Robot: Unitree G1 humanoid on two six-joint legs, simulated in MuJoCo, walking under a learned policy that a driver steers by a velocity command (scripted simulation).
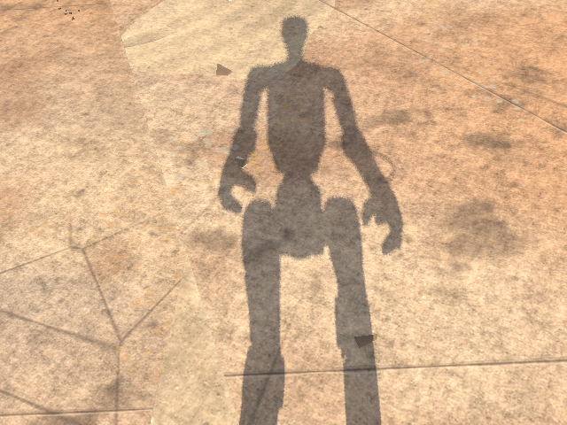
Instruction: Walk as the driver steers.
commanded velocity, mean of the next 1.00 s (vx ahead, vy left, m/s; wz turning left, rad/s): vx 0.01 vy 0.00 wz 0.03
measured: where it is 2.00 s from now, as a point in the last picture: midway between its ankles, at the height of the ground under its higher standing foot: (249, 408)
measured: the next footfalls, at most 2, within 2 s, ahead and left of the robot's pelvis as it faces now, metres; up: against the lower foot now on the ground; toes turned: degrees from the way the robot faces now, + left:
left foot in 0.52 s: +0.01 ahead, +0.12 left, -0.13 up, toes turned +2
right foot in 0.92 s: +0.02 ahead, -0.11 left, +0.00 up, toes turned -3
